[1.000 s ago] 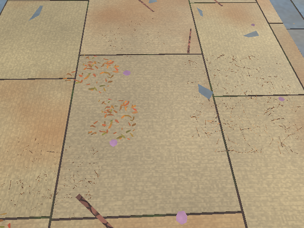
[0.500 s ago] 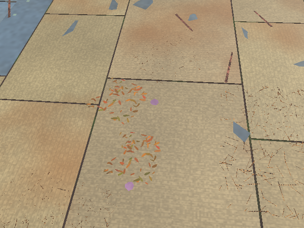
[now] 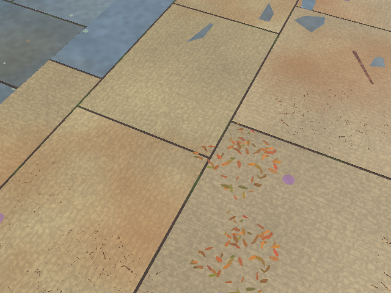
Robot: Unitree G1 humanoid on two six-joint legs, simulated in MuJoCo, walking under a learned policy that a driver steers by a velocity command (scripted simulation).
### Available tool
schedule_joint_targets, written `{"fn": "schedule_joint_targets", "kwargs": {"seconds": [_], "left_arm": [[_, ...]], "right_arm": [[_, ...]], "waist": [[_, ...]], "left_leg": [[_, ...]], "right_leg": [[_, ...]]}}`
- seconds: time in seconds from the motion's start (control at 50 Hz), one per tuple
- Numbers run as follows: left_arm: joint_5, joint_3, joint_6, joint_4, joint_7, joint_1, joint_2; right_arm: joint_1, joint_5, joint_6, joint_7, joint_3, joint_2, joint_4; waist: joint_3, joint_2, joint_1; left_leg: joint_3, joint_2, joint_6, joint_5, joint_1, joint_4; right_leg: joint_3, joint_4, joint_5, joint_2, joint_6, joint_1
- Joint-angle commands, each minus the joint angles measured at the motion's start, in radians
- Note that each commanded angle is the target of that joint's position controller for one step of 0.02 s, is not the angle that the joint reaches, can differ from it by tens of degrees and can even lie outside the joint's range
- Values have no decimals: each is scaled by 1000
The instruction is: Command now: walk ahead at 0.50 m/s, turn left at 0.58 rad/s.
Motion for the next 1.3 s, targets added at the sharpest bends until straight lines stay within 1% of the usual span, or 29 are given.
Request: {"fn": "schedule_joint_targets", "kwargs": {"seconds": [0.02,0.06,0.12,0.22,0.32,0.38,0.42,0.44,0.46,0.48,0.5,0.52,0.54,0.56,0.62,0.66,0.72,0.82,0.88,0.9,0.92,0.94,0.96,1.0,1.02,1.06,1.16,1.24,1.3], "left_arm": [[17,31,-33,-86,2,-31,132],[21,28,-4,-67,-3,8,105],[27,15,14,-83,-3,-64,72],[7,-3,9,-112,-24,-188,51],[-2,-12,4,-158,-54,-265,55],[3,-4,3,-168,-73,-217,76],[7,31,12,-132,-68,-32,141],[9,55,18,-108,-56,118,195],[13,81,22,-107,-46,226,292],[0,60,22,-100,-46,236,232],[1,46,25,-105,-40,201,180],[3,39,26,-125,-36,141,155],[6,31,27,-141,-34,80,133],[15,21,27,-158,-31,42,112],[17,25,29,-184,-17,16,130],[11,36,30,-186,-5,35,163],[-1,41,42,-182,7,81,169],[-6,40,65,-171,15,155,154],[3,35,70,-189,15,127,132],[11,16,65,-205,11,120,81],[7,-5,55,-229,11,221,11],[-12,-8,47,-247,9,264,51],[-17,15,51,-231,9,202,144],[2,24,61,-258,7,76,148],[4,28,65,-265,2,64,134],[-7,23,77,-272,-6,80,93],[3,11,85,-309,-15,5,57],[2,0,72,-335,-40,-114,35],[-1,-5,69,-368,-54,-187,28]], "right_arm": [[43,-15,-23,-13,-23,-106,-66],[34,-19,-29,-22,-15,-96,-63],[86,-20,-38,-38,-18,-120,-31],[131,-24,-47,-44,-11,-127,11],[175,-23,-35,-46,-14,-132,63],[149,-21,-16,-59,-20,-155,60],[117,-22,2,-71,-21,-175,46],[111,-24,2,-79,-15,-171,31],[211,-40,-22,-64,19,-68,-7],[192,-35,-58,-46,33,-60,-2],[104,7,-86,-28,19,-122,-29],[37,16,-101,-25,22,-127,-50],[5,-5,-105,-30,18,-125,-55],[9,-23,-97,-37,9,-133,-57],[54,-35,-66,-45,12,-101,-62],[-3,-38,-57,-51,21,-79,-85],[-116,-33,-63,-46,33,-51,-114],[-189,-10,-81,-26,18,-95,-146],[-60,-11,-97,-26,-6,-137,-117],[61,-29,-102,-33,-20,-178,-105],[187,-49,-95,-41,-41,-264,-91],[238,-27,-80,-31,-44,-257,-57],[184,-19,-75,-32,-21,-165,-80],[95,-29,-61,-36,1,-109,-83],[66,-33,-60,-37,8,-88,-78],[52,-30,-66,-37,8,-83,-66],[63,-29,-70,-40,-11,-136,-28],[86,-20,-55,-46,-16,-163,-1],[139,-3,-42,-42,-22,-184,31]], "waist": [[-137,40,-7],[-132,41,15],[-86,46,-9],[-28,63,-71],[22,45,-99],[-33,80,-56],[-158,100,46],[-245,56,121],[-391,-170,82],[-473,-205,91],[-354,-143,114],[-243,-57,97],[-154,16,56],[-116,11,19],[-96,-41,-28],[-80,-46,-15],[-78,-65,36],[-90,-93,58],[-125,-120,-26],[-229,-74,-86],[-381,146,-79],[-413,356,-66],[-276,202,-91],[-113,87,-77],[-77,102,-55],[-62,134,-32],[-54,76,-33],[-24,64,-77],[4,59,-96]], "left_leg": [[-421,261,193,136,338,-325],[-335,250,190,258,268,-358],[-224,231,171,360,244,-396],[-101,207,101,229,265,-446],[-51,282,86,315,473,-404],[-7,299,53,702,558,-271],[40,265,14,1006,542,-3],[61,236,-25,864,365,241],[55,70,-104,270,-61,659],[-110,-38,-112,-369,-279,820],[-173,36,-85,-319,-385,847],[-154,84,-71,-237,-391,777],[-137,117,-73,-189,-350,671],[-133,143,-83,-160,-278,601],[-105,156,-129,-128,-194,465],[-83,143,-158,-12,-181,324],[-73,94,-172,223,-98,81],[-114,57,-155,219,-53,-82],[-100,64,-92,140,125,-147],[-186,170,-36,111,335,-124],[-521,398,90,9,689,-145],[-859,512,173,-243,764,-240],[-753,465,131,-357,658,-269],[-469,371,75,-158,423,-297],[-384,336,65,-71,350,-323],[-272,309,67,17,278,-370],[-100,323,92,212,310,-413],[34,301,56,253,337,-411],[61,329,47,290,396,-397]], "right_leg": [[91,-42,120,-71,-17,-322],[64,-116,169,-81,7,-272],[41,-269,330,-82,34,-316],[8,-545,630,-44,4,-284],[16,-648,544,-3,-47,-382],[-39,-657,398,54,-92,-306],[-98,-661,347,134,-135,-55],[10,-671,400,81,-182,217],[496,-683,312,-178,-373,624],[832,-852,213,-264,-439,769],[708,-880,136,-233,-377,705],[585,-896,160,-197,-339,554],[498,-918,244,-161,-316,386],[439,-944,334,-131,-307,269],[351,-986,473,-89,-316,108],[289,-994,509,-57,-298,50],[237,-969,441,2,-240,13],[369,-858,324,-44,-206,140],[412,-721,352,-29,-161,155],[355,-526,328,22,-126,82],[212,-191,55,156,-57,-191],[165,21,-176,135,-35,-421],[188,106,-92,76,-26,-484],[138,73,52,16,-17,-454],[137,29,92,-12,-15,-424],[112,-12,126,-35,-10,-370],[97,-198,293,-52,14,-416],[30,-425,463,-30,-3,-354],[-1,-525,419,-9,-35,-325]]}}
